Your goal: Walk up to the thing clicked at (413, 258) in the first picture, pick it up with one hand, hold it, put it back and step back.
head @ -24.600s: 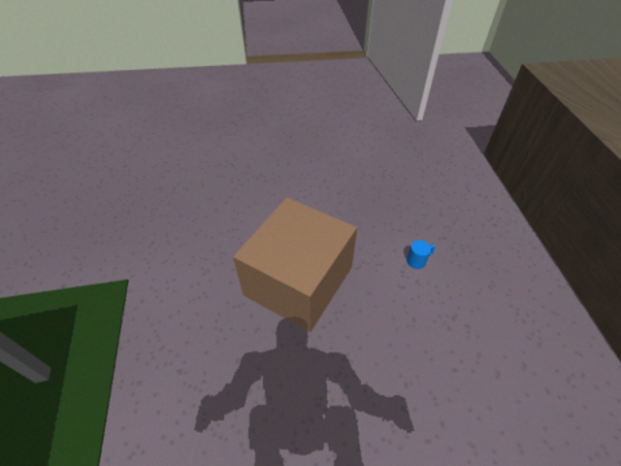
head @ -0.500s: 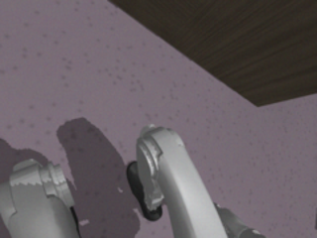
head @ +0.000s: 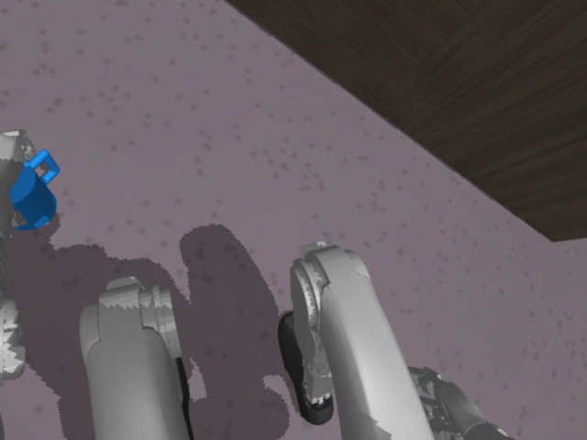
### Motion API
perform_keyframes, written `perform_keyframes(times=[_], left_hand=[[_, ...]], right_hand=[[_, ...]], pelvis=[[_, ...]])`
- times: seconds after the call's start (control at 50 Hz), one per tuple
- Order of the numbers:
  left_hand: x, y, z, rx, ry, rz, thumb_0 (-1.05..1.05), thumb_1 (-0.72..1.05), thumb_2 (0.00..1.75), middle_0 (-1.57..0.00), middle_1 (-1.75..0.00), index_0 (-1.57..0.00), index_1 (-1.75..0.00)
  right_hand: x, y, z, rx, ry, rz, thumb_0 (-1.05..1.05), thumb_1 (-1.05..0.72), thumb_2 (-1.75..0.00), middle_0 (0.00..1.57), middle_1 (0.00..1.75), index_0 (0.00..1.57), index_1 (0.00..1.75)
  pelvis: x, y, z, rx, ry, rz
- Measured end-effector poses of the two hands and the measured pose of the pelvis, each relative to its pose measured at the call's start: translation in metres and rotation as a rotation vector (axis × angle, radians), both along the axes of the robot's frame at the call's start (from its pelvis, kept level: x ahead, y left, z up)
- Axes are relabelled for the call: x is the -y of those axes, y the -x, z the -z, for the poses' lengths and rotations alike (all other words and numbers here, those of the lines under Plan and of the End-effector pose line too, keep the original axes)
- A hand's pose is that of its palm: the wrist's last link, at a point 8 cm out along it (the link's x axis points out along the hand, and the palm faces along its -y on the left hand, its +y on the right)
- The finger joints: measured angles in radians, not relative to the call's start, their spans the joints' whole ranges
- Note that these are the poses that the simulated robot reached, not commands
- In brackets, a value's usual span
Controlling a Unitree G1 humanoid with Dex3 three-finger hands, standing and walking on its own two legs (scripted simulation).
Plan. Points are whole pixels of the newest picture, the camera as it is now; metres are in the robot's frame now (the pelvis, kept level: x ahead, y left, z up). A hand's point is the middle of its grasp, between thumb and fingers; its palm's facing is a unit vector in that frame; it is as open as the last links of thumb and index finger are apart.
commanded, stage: settle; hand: left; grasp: from above
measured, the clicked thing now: (25, 186) +0.47 +0.32 -0.23
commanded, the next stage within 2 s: lift in 0.26 s
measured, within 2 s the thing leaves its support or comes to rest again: neither
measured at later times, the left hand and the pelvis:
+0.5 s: hand out of the picture +0.45 +0.32 -0.12, palm faces -0.45 -0.07 -0.89, open 10.1 cm; pelvis -0.01 +0.00 +0.03, yaw +2 degrees
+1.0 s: hand out of the picture +0.39 +0.32 +0.01, palm faces -0.45 -0.10 -0.89, open 10.1 cm; pelvis -0.01 +0.00 +0.12, yaw +5 degrees
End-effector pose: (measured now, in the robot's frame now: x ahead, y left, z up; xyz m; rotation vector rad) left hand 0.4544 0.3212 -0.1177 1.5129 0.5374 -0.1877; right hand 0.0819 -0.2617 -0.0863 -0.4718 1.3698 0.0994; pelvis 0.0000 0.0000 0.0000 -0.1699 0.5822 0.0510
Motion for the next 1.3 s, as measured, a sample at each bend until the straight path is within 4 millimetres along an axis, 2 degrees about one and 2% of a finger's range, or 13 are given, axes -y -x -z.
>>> perform_keyframes(times=[0.04,0.12,0.46,0.58,0.68,0.86,1.0,1.16,1.3], left_hand=[[0.0,0.0,-0.008,-0.01,0.002,0.001,0.01,-0.04,0.6,-0.65,-0.74,-0.63,-0.71],[0.002,-0.002,-0.02,-0.023,0.018,0.013,0.01,-0.02,0.56,-0.66,-0.74,-0.64,-0.7],[0.001,-0.002,-0.051,-0.002,0.015,0.035,0.01,-0.05,0.58,-0.68,-0.73,-0.66,-0.69],[-0.001,0.006,-0.068,-0.021,0.028,0.01,0.01,-0.04,0.58,-0.68,-0.73,-0.65,-0.7],[-0.003,0.017,-0.088,-0.039,0.029,0.011,0.01,-0.04,0.58,-0.68,-0.73,-0.65,-0.7],[-0.005,0.04,-0.136,-0.033,0.038,0.023,0.0,-0.05,0.6,-0.68,-0.74,-0.65,-0.7],[-0.001,0.061,-0.182,-0.006,0.047,0.022,0.0,-0.05,0.61,-0.66,-0.75,-0.63,-0.72],[0.008,0.084,-0.246,0.013,0.052,0.009,0.0,-0.04,0.6,-0.65,-0.75,-0.63,-0.72],[0.017,0.105,-0.309,0.009,0.06,-0.008,0.0,-0.04,0.6,-0.66,-0.75,-0.63,-0.72]], right_hand=[[0.0,-0.001,0.0,0.007,-0.002,0.005,0.0,-0.91,-0.9,0.2,0.3,0.2,0.3],[0.0,0.003,-0.004,0.005,0.007,0.023,0.0,-0.91,-0.9,0.2,0.3,0.2,0.3],[0.001,0.039,-0.025,-0.054,0.067,0.125,0.0,-0.92,-0.9,0.2,0.3,0.2,0.3],[-0.002,0.039,-0.033,-0.039,0.06,0.162,0.0,-0.92,-0.9,0.2,0.3,0.2,0.3],[-0.005,0.031,-0.044,-0.016,0.047,0.174,0.0,-0.92,-0.9,0.2,0.3,0.2,0.3],[-0.006,0.004,-0.069,0.063,0.026,0.164,0.0,-0.92,-0.9,0.2,0.3,0.2,0.3],[-0.008,-0.021,-0.099,0.139,0.014,0.158,0.0,-0.92,-0.9,0.2,0.3,0.2,0.3],[-0.015,-0.044,-0.149,0.219,-0.006,0.17,0.0,-0.91,-0.9,0.2,0.3,0.2,0.3],[-0.022,-0.052,-0.203,0.265,-0.024,0.197,0.01,-0.91,-0.9,0.2,0.3,0.2,0.3]], pelvis=[[0.0,0.002,-0.003,0.002,-0.005,-0.003],[0.001,0.004,-0.008,0.005,-0.009,-0.006],[-0.002,0.009,-0.024,-0.009,-0.013,-0.02],[-0.003,0.01,-0.037,-0.021,-0.019,-0.028],[-0.004,0.01,-0.052,-0.028,-0.027,-0.033],[-0.005,0.01,-0.084,-0.024,-0.037,-0.046],[-0.004,0.01,-0.118,-0.003,-0.05,-0.055],[-0.004,0.007,-0.17,0.047,-0.068,-0.067],[-0.005,0.001,-0.227,0.113,-0.089,-0.077]])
